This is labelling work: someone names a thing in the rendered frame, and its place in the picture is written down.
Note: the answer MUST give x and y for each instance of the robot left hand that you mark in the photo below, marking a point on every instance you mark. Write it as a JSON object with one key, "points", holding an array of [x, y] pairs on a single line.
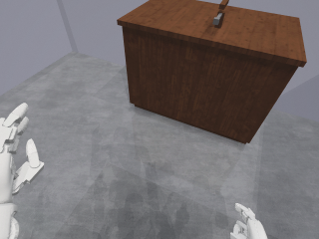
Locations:
{"points": [[11, 129]]}

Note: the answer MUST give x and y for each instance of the tap lever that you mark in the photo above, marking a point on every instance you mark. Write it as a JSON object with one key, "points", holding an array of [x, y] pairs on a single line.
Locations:
{"points": [[216, 19]]}

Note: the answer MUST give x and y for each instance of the counter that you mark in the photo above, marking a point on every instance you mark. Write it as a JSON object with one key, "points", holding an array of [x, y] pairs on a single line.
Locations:
{"points": [[222, 78]]}

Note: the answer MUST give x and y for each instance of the robot right hand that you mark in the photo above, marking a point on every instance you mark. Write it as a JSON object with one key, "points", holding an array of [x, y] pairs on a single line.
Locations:
{"points": [[253, 228]]}

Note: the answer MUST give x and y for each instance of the robot left forearm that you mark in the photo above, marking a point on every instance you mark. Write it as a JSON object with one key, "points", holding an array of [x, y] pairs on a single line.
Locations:
{"points": [[9, 226]]}

